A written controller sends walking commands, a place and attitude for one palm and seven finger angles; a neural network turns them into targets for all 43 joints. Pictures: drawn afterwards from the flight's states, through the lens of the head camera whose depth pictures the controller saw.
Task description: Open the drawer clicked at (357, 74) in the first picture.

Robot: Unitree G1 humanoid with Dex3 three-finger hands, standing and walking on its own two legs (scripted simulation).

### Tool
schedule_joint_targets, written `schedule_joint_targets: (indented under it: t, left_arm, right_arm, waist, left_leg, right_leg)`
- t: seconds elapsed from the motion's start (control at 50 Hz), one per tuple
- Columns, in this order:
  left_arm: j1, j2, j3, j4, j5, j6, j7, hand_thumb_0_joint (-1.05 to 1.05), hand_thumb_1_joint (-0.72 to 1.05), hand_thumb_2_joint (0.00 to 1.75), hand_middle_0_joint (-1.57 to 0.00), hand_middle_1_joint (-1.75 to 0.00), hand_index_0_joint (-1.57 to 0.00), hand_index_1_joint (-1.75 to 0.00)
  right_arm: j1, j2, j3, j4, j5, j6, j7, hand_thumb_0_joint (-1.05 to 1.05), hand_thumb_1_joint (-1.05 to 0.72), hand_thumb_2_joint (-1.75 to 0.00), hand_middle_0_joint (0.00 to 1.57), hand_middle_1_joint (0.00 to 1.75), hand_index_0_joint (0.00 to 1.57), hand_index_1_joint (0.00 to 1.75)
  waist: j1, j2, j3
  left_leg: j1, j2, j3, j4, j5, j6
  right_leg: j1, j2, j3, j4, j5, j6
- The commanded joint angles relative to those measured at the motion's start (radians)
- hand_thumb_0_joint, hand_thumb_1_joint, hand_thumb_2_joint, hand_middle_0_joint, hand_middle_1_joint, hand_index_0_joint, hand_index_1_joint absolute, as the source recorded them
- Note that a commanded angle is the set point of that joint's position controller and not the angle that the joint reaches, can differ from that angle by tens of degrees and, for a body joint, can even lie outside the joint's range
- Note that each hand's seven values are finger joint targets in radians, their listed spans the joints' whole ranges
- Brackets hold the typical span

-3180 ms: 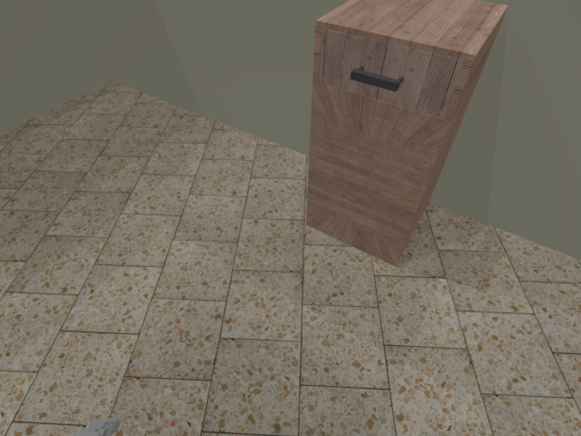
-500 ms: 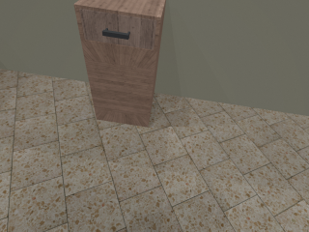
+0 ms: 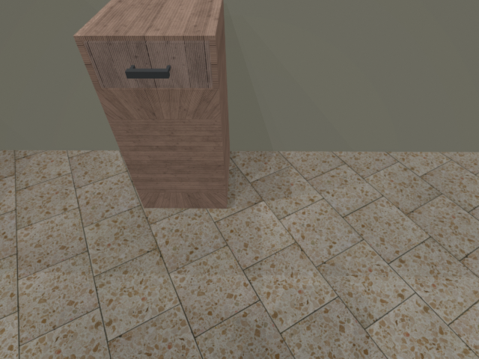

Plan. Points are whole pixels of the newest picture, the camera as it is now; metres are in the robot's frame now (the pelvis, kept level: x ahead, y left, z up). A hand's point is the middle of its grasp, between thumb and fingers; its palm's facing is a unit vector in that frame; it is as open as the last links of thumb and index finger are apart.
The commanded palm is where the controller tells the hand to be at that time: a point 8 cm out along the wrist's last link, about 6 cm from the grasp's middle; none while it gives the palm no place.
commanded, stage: take the last steps up to it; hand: left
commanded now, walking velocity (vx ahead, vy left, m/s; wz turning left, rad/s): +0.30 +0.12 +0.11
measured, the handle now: (149, 70) +0.97 +0.30 +0.03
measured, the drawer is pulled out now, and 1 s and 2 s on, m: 0.00 0.00 0.00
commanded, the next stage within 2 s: come to a stop and stand still in 0.96 s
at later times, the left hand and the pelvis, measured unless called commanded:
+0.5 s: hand out of the picture +0.09 +0.28 -0.19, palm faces +0.13 -0.98 -0.15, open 7.4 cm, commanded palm none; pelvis +0.17 +0.11 -0.01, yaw +2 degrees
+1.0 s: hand (142, 228) +0.47 +0.26 -0.17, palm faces -0.05 -0.98 -0.19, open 7.4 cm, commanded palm none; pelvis +0.36 +0.10 -0.01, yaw -2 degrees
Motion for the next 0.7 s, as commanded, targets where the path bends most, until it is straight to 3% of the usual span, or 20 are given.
schedule_joint_targets:
  t: [0.0,0.02,0.04,0.06,0.08,0.12,0.16,0.22,0.3,0.32,0.34,0.36,0.38,0.4,0.42,0.46,0.5,0.54,0.62,0.68]
  left_arm:
    - [0.249,0.211,0.057,0.047,-0.014,-0.013,0.033,0.00,0.90,0.90,-0.20,-0.30,-0.20,-0.30]
    - [0.224,0.169,0.045,0.041,-0.010,-0.019,0.034,0.00,0.90,0.90,-0.20,-0.30,-0.20,-0.30]
    - [0.209,0.122,0.036,0.037,-0.007,-0.024,0.035,0.00,0.90,0.90,-0.20,-0.30,-0.20,-0.30]
    - [0.209,0.099,0.034,0.035,-0.003,-0.030,0.035,0.00,0.90,0.90,-0.20,-0.30,-0.20,-0.30]
    - [0.201,0.109,0.033,0.031,-0.003,-0.035,0.033,0.00,0.90,0.90,-0.20,-0.30,-0.20,-0.30]
    - [0.194,0.131,0.032,0.033,-0.003,-0.044,0.029,0.00,0.90,0.90,-0.20,-0.30,-0.20,-0.30]
    - [0.195,0.149,0.030,0.037,-0.004,-0.049,0.024,0.00,0.90,0.90,-0.20,-0.30,-0.20,-0.30]
    - [0.199,0.180,0.034,0.048,0.002,-0.053,0.024,0.00,0.90,0.90,-0.20,-0.30,-0.20,-0.30]
    - [0.218,0.215,0.046,0.057,0.009,-0.042,0.025,0.00,0.90,0.90,-0.20,-0.30,-0.20,-0.30]
    - [0.215,0.222,0.047,0.059,0.008,-0.037,0.025,0.00,0.90,0.90,-0.20,-0.30,-0.20,-0.30]
    - [0.224,0.206,0.045,0.064,0.004,-0.033,0.022,0.00,0.90,0.90,-0.20,-0.30,-0.20,-0.30]
    - [0.297,0.148,0.039,0.062,-0.010,-0.026,0.014,0.00,0.90,0.90,-0.20,-0.30,-0.20,-0.30]
    - [0.307,0.107,0.030,0.035,-0.017,-0.023,0.008,0.00,0.90,0.90,-0.20,-0.30,-0.20,-0.30]
    - [0.248,0.126,0.031,0.013,-0.016,-0.020,0.012,0.00,0.90,0.90,-0.20,-0.30,-0.20,-0.30]
    - [0.205,0.122,0.032,0.018,-0.017,-0.021,0.013,0.00,0.90,0.90,-0.20,-0.30,-0.20,-0.30]
    - [0.152,0.118,0.040,0.038,-0.009,-0.024,-0.004,0.00,0.90,0.90,-0.20,-0.30,-0.20,-0.30]
    - [0.198,0.084,0.036,0.061,-0.005,-0.011,-0.010,0.00,0.90,0.90,-0.20,-0.30,-0.20,-0.30]
    - [0.240,0.066,0.034,0.071,0.000,0.013,-0.006,0.00,0.90,0.90,-0.20,-0.30,-0.20,-0.30]
    - [0.174,0.075,0.041,0.034,0.003,0.032,-0.009,0.00,0.90,0.90,-0.20,-0.30,-0.20,-0.30]
    - [0.086,0.078,0.041,-0.002,0.002,0.034,-0.012,0.00,0.90,0.90,-0.20,-0.30,-0.20,-0.30]
  right_arm:
    - [-0.140,-0.110,-0.040,-0.126,-0.014,-0.021,0.014,0.00,-0.90,-0.90,0.20,0.30,0.20,0.30]
    - [-0.141,-0.087,-0.037,-0.125,-0.014,-0.015,0.018,0.00,-0.90,-0.90,0.20,0.30,0.20,0.30]
    - [-0.130,-0.064,-0.040,-0.118,-0.016,-0.006,0.022,0.00,-0.90,-0.90,0.20,0.30,0.20,0.30]
    - [-0.117,-0.039,-0.039,-0.120,-0.018,0.001,0.026,0.00,-0.90,-0.90,0.20,0.30,0.20,0.30]
    - [-0.105,-0.030,-0.040,-0.123,-0.016,0.006,0.030,0.00,-0.90,-0.90,0.20,0.30,0.20,0.30]
    - [-0.126,-0.030,-0.044,-0.141,-0.011,0.011,0.041,0.00,-0.90,-0.90,0.20,0.30,0.20,0.30]
    - [-0.178,-0.047,-0.046,-0.175,-0.009,0.009,0.051,0.00,-0.90,-0.90,0.20,0.30,0.20,0.30]
    - [-0.276,-0.065,-0.047,-0.224,-0.003,-0.002,0.065,0.00,-0.90,-0.90,0.20,0.30,0.20,0.30]
    - [-0.312,-0.097,-0.049,-0.252,-0.001,-0.024,0.069,0.00,-0.90,-0.90,0.20,0.30,0.20,0.30]
    - [-0.239,-0.118,-0.054,-0.228,-0.005,-0.031,0.063,0.00,-0.90,-0.90,0.20,0.30,0.20,0.30]
    - [-0.101,-0.167,-0.065,-0.181,-0.012,-0.037,0.052,0.00,-0.90,-0.90,0.20,0.30,0.20,0.30]
    - [0.032,-0.289,-0.091,-0.151,-0.029,-0.048,0.035,0.00,-0.90,-0.90,0.20,0.30,0.20,0.30]
    - [0.089,-0.367,-0.104,-0.134,-0.015,-0.050,0.018,0.00,-0.90,-0.90,0.20,0.30,0.20,0.30]
    - [0.034,-0.366,-0.096,-0.143,-0.005,-0.038,0.010,0.00,-0.90,-0.90,0.20,0.30,0.20,0.30]
    - [-0.050,-0.304,-0.085,-0.151,-0.004,-0.045,-0.001,0.00,-0.90,-0.90,0.20,0.30,0.20,0.30]
    - [-0.175,-0.199,-0.050,-0.179,-0.006,-0.062,-0.003,0.00,-0.90,-0.90,0.20,0.30,0.20,0.30]
    - [-0.197,-0.155,-0.038,-0.164,-0.002,-0.081,-0.007,0.00,-0.90,-0.90,0.20,0.30,0.20,0.30]
    - [-0.214,-0.137,-0.034,-0.160,0.002,-0.082,-0.009,0.00,-0.90,-0.90,0.20,0.30,0.20,0.30]
    - [-0.191,-0.127,-0.039,-0.144,0.002,-0.082,-0.012,0.00,-0.90,-0.90,0.20,0.30,0.20,0.30]
    - [-0.155,-0.132,-0.044,-0.126,0.000,-0.080,-0.012,0.00,-0.90,-0.90,0.20,0.30,0.20,0.30]
  waist:
    - [0.133,-0.213,0.142]
    - [0.109,-0.181,0.195]
    - [0.086,-0.131,0.223]
    - [0.071,-0.116,0.219]
    - [0.055,-0.113,0.204]
    - [0.043,-0.136,0.194]
    - [0.045,-0.180,0.196]
    - [0.054,-0.203,0.209]
    - [0.061,-0.196,0.161]
    - [0.021,-0.149,0.121]
    - [-0.033,-0.047,0.026]
    - [-0.060,0.222,-0.121]
    - [-0.065,0.427,-0.195]
    - [-0.053,0.354,-0.163]
    - [-0.042,0.301,-0.140]
    - [0.008,0.095,-0.002]
    - [0.050,0.046,0.006]
    - [0.079,0.065,0.027]
    - [0.083,0.033,0.090]
    - [0.067,0.009,0.135]
  left_leg:
    - [-0.544,0.110,-0.065,0.435,-0.001,-0.031]
    - [-0.541,0.134,-0.075,0.450,0.056,-0.037]
    - [-0.512,0.149,-0.072,0.448,0.112,-0.049]
    - [-0.485,0.151,-0.059,0.438,0.147,-0.060]
    - [-0.467,0.151,-0.042,0.424,0.177,-0.070]
    - [-0.442,0.154,-0.020,0.385,0.239,-0.083]
    - [-0.432,0.157,-0.002,0.324,0.301,-0.088]
    - [-0.373,0.169,0.009,0.173,0.325,-0.080]
    - [-0.218,0.133,0.042,0.032,0.231,-0.051]
    - [-0.084,0.108,0.058,-0.022,0.236,-0.046]
    - [0.088,0.084,0.061,-0.083,0.228,-0.043]
    - [0.287,0.257,-0.152,-0.156,0.239,-0.005]
    - [0.385,0.435,-0.460,-0.300,0.275,0.059]
    - [0.308,0.455,-0.470,-0.358,0.170,0.075]
    - [0.263,0.438,-0.421,-0.370,0.193,0.066]
    - [0.073,0.366,-0.243,-0.351,0.343,0.049]
    - [-0.009,0.322,-0.131,-0.377,0.442,0.038]
    - [-0.040,0.311,-0.090,-0.428,0.370,0.049]
    - [-0.020,0.327,-0.094,-0.497,0.267,0.093]
    - [0.027,0.340,-0.094,-0.510,0.246,0.119]
  right_leg:
    - [0.201,-0.421,0.520,-0.437,-0.428,-0.154]
    - [0.132,-0.394,0.454,-0.439,-0.348,-0.135]
    - [0.067,-0.355,0.343,-0.433,-0.238,-0.111]
    - [0.040,-0.320,0.263,-0.424,-0.138,-0.099]
    - [0.030,-0.298,0.188,-0.418,-0.068,-0.089]
    - [0.012,-0.269,0.117,-0.425,-0.002,-0.080]
    - [0.001,-0.247,0.074,-0.424,0.025,-0.070]
    - [-0.017,-0.254,0.049,-0.399,0.040,-0.066]
    - [0.027,-0.271,0.053,-0.283,0.102,-0.062]
    - [-0.003,-0.252,0.025,-0.176,0.139,-0.052]
    - [-0.005,-0.198,-0.026,0.039,0.208,-0.032]
    - [-0.119,-0.075,-0.075,0.353,-0.027,0.005]
    - [-0.316,0.038,-0.021,0.652,-0.376,0.023]
    - [-0.349,-0.010,0.090,0.784,-0.346,-0.005]
    - [-0.392,-0.048,0.115,0.840,-0.243,-0.010]
    - [-0.369,-0.101,0.121,0.800,-0.080,-0.003]
    - [-0.288,-0.100,0.108,0.733,-0.026,0.012]
    - [-0.284,-0.094,0.107,0.699,0.013,0.024]
    - [-0.381,-0.107,0.125,0.605,0.085,0.042]
    - [-0.422,-0.116,0.114,0.482,0.091,0.048]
